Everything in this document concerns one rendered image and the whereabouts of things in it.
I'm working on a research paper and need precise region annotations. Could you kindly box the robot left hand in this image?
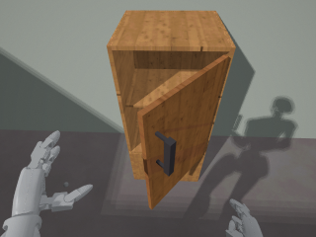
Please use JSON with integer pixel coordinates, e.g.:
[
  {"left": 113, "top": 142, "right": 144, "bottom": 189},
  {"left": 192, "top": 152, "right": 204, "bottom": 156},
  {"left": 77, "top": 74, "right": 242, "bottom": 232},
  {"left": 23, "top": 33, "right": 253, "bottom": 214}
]
[{"left": 12, "top": 130, "right": 93, "bottom": 216}]

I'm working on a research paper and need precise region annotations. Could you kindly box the robot left forearm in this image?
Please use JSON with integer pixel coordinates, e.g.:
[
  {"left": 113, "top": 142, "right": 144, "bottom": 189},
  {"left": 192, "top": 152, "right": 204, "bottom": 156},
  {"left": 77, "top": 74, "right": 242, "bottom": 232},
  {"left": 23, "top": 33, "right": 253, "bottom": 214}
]
[{"left": 1, "top": 213, "right": 42, "bottom": 237}]

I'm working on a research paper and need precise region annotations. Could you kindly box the robot right hand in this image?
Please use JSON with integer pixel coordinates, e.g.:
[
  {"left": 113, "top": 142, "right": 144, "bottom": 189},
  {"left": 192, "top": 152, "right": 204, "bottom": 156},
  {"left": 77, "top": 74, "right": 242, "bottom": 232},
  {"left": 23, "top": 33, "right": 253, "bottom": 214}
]
[{"left": 225, "top": 198, "right": 264, "bottom": 237}]

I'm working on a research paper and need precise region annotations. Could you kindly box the handle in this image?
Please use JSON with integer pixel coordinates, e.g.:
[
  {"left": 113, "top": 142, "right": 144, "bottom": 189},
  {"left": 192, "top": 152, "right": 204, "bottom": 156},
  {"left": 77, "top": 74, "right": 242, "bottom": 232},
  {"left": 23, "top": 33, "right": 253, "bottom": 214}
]
[{"left": 155, "top": 130, "right": 177, "bottom": 176}]

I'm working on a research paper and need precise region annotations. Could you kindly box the cupboard door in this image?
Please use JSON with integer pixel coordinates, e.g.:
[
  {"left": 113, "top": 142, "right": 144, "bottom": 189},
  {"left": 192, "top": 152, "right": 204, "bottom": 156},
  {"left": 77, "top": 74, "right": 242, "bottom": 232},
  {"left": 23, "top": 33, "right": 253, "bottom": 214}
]
[{"left": 137, "top": 54, "right": 229, "bottom": 210}]

